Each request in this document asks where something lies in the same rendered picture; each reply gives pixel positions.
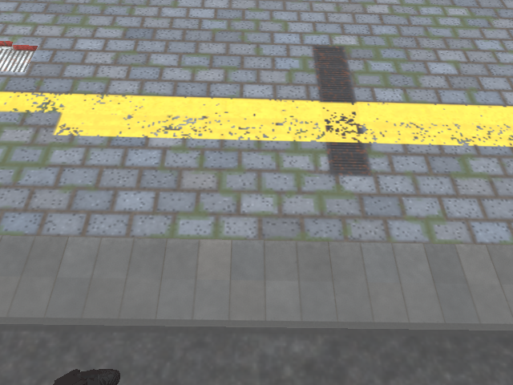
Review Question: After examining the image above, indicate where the left robot hand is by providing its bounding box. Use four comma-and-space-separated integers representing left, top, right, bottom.
53, 369, 120, 385

